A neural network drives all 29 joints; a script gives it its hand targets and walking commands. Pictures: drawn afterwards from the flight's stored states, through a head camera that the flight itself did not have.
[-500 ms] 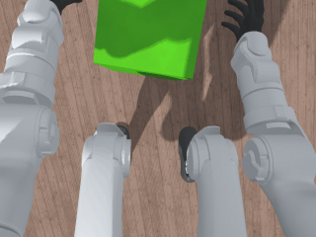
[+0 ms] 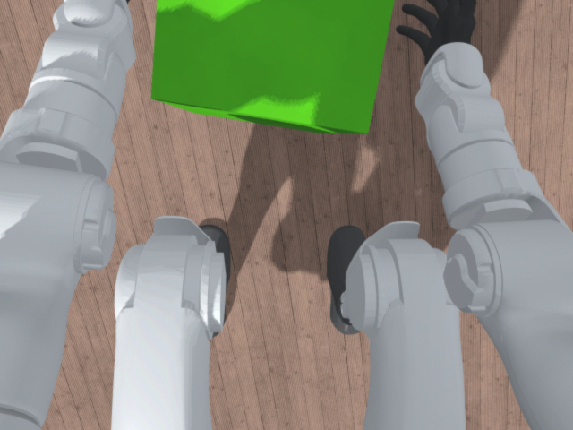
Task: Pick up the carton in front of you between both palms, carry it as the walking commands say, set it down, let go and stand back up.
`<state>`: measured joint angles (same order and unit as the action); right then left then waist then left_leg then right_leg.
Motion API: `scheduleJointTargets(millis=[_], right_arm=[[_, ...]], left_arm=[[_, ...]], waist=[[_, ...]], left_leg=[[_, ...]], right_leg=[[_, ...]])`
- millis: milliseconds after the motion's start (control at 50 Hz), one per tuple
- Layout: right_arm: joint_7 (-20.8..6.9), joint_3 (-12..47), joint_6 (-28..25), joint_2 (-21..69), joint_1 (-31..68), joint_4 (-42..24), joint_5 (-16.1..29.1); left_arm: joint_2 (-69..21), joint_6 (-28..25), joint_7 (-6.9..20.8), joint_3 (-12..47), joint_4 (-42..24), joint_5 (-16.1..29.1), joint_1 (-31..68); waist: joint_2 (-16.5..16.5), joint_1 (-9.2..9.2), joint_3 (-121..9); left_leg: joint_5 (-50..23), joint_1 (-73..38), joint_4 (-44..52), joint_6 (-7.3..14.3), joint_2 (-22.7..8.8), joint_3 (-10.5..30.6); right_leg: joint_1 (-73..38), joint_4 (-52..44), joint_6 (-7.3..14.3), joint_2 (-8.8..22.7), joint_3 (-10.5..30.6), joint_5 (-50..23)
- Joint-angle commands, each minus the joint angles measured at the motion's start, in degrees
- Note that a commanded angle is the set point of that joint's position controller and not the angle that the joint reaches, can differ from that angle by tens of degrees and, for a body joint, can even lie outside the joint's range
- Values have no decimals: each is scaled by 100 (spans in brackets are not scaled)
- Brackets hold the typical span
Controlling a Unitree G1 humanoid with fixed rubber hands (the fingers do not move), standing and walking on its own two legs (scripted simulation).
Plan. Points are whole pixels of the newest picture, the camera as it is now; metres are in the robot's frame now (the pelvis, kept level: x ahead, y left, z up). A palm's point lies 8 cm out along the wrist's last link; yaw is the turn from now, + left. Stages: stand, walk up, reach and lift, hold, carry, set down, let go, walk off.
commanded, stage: reach and lift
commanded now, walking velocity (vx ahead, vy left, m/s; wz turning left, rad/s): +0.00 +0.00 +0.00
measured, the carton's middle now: (271, 38) +0.52 +0.04 -0.25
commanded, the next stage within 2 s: none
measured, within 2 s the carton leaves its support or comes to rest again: leaves its support in 0.52 s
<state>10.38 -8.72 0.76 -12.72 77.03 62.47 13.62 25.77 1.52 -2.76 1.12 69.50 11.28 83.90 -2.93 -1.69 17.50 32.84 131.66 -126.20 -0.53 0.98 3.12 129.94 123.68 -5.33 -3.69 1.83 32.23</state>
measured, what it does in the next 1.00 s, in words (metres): rises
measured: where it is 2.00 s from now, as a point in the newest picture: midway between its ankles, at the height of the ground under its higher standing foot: (279, 298)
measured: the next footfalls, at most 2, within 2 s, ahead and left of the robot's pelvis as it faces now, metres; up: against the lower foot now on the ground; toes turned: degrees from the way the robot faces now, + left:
none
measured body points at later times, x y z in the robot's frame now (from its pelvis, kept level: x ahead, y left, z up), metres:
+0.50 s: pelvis +0.00 +0.00 +0.00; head +0.36 +0.04 +0.26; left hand +0.55 +0.18 -0.18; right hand +0.54 -0.12 -0.17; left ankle +0.11 +0.12 -0.34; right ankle +0.12 -0.14 -0.34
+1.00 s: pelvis -0.01 -0.01 +0.08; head +0.25 +0.04 +0.44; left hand +0.50 +0.20 +0.01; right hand +0.51 -0.11 +0.01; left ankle +0.10 +0.12 -0.34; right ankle +0.12 -0.14 -0.34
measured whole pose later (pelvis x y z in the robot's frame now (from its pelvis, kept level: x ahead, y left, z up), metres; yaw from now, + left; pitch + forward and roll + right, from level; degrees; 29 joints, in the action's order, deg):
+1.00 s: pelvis -0.01 -0.01 +0.08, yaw +4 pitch +41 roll -3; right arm 6.8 -33.9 17.4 3.8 62.4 41.4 -10.9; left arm 8.4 19.8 -0.4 -20.3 51.9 -11.0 67.6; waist -1.1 -0.8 -5.3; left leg 27.4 121.4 -108.2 -3.6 6.7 6.1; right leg 119.2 107.8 -5.2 -7.3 4.3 29.7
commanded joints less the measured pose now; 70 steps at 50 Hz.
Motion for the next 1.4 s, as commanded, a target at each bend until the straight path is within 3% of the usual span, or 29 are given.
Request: scheduleJointTargets(millis=[0, 80, 200, 240, 280, 360, 460, 560, 620, 680, 760, 820, 860, 920, 1020, 1080, 1220, 1280, 1380], right_arm=[[-30, -76, -133, -233, 916, -334, -45], [-12, -51, -126, -112, 1205, -378, -112], [-53, 378, -148, 987, 1791, -389, 24], [-221, 440, -88, 1994, 2112, -269, -168], [-660, 611, 45, 3643, 2902, -420, -410], [-1288, 447, 390, 4990, 3341, -724, -818], [-1491, 728, 590, 5953, 3187, -1354, -654], [-1480, 1371, 815, 6758, 3130, -2233, -242], [-1431, 1710, 1025, 6904, 3153, -2752, -254], [-1396, 1860, 1204, 6752, 3308, -3200, -480], [-1465, 1147, 1531, 6763, 2663, -2089, -1169], [-1567, 518, 1635, 6833, 2606, -2031, -1632], [-1602, 297, 1693, 6892, 2596, -1941, -1800], [-1685, 111, 1772, 7000, 2456, -1689, -1995], [-1845, 436, 1818, 7438, 2236, -1761, -1975], [-1899, 811, 1809, 7675, 1911, -1921, -1830], [-1914, 1762, 1796, 7942, 999, -2540, -1379], [-1900, 2024, 1813, 7943, 609, -2655, -1250], [-1903, 2068, 1819, 7972, -23, -2494, -1288]], left_arm=[[431, -133, 12, -80, -387, -55, 1373], [300, -138, 44, 35, -486, 18, 1638], [-692, -177, 117, 438, -513, 52, 2173], [-1716, -118, 312, 616, -497, -25, 2603], [-3615, 37, 733, 886, -605, -44, 3194], [-5244, 293, 1289, 609, -776, -380, 3056], [-5951, 382, 1413, 732, -1625, -183, 3018], [-6639, 573, 1272, 1191, -3042, -6, 3063], [-6959, 836, 1155, 1398, -3647, -89, 2858], [-7370, 1176, 1131, 1394, -3539, -300, 2274], [-7649, 1525, 1299, 737, -2536, -877, 1786], [-7797, 1610, 1467, 364, -2467, -1172, 1939], [-7820, 1629, 1522, 95, -2328, -1321, 1961], [-7786, 1654, 1564, -317, -2036, -1621, 1753], [-7854, 1654, 1584, -408, -2125, -1820, 1434], [-8078, 1643, 1586, -140, -2335, -1717, 1165], [-8632, 1656, 1552, 997, -3312, -1142, 567], [-8734, 1685, 1505, 1316, -3544, -972, 265], [-8796, 1698, 1438, 1365, -3445, -1030, -347]], waist=[[778, 71, -6217], [686, 33, -6093], [683, 177, -6278], [665, 113, -6189], [603, 22, -6066], [608, 189, -5775], [368, 224, -6979], [652, 477, -9205], [800, 480, -10082], [885, 444, -9804], [943, 185, -7634], [957, -82, -7354], [897, -111, -7450], [711, 20, -7403], [376, 267, -7940], [305, 314, -8333], [471, 195, -8991], [562, 167, -8836], [633, 191, -8019]], left_leg=[[-1832, -3605, 1206, -64, -55, -187], [-1462, -3306, 1255, -35, -66, -218], [-1394, -3470, 1349, 6, 55, -241], [-1310, -3388, 1313, -2, 121, -262], [-1310, -3351, 1227, 44, 219, -262], [-1387, -3034, 1135, 87, 401, -458], [-2317, -3457, 1003, 86, 442, -536], [-3391, -5023, 1142, -30, 550, -628], [-3615, -5848, 1271, -68, 622, -682], [-2841, -5659, 1623, -84, 696, -761], [-777, -4236, 2382, -70, 747, -786], [-196, -3991, 2734, -82, 745, -789], [-194, -4043, 2893, -78, 768, -799], [-240, -4162, 3186, -45, 777, -780], [-698, -4673, 3600, 4, 805, -803], [-1174, -5113, 3766, -13, 824, -786], [-2089, -6331, 4133, -159, 863, -706], [-2195, -6721, 4375, -209, 869, -652], [-1994, -7124, 4948, -189, 855, -544]], right_leg=[[-2602, -756, 55, -21, -661, -1706], [-2850, -824, 106, -25, -637, -1517], [-3218, -834, 127, -200, -639, -1556], [-3235, -824, 155, -291, -643, -1511], [-2963, -742, 233, -427, -697, -1422], [-2677, -663, 265, -565, -759, -1259], [-3150, -534, 228, -642, -793, -2218], [-3660, -620, 189, -714, -887, -2889], [-3527, -822, 162, -747, -982, -2701], [-3480, -1132, 203, -759, -990, -2063], [-2906, -1816, 349, -739, -975, -513], [-3064, -2257, 425, -725, -968, -189], [-3252, -2482, 440, -717, -915, -231], [-3444, -2821, 420, -716, -841, -193], [-3965, -3296, 299, -736, -773, -484], [-4295, -3466, 235, -758, -761, -887], [-5158, -3848, 203, -788, -680, -1674], [-5490, -4086, 222, -780, -610, -1755], [-5840, -4642, 267, -750, -450, -1558]])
